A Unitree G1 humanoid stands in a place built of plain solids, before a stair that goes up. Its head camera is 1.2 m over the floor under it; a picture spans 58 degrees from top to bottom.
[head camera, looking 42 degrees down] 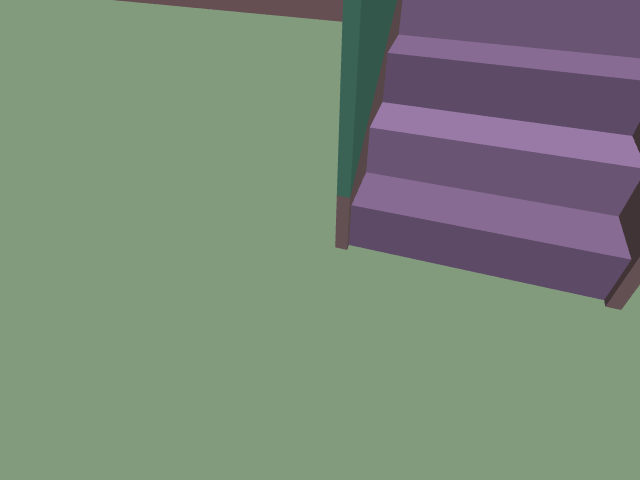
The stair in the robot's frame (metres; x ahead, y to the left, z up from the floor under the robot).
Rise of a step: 0.20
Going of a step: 0.24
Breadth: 0.95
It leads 18 degrees to the right of straight ahead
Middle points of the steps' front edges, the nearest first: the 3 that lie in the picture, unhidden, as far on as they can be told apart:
1.16 -0.57 0.21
1.38 -0.64 0.41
1.61 -0.72 0.61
